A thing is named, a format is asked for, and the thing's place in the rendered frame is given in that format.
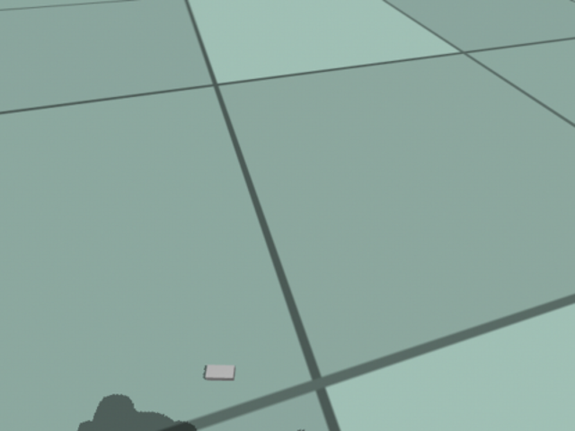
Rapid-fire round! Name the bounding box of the small box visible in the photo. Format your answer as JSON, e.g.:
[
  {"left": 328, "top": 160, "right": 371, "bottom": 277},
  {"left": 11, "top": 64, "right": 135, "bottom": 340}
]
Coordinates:
[{"left": 205, "top": 365, "right": 235, "bottom": 381}]

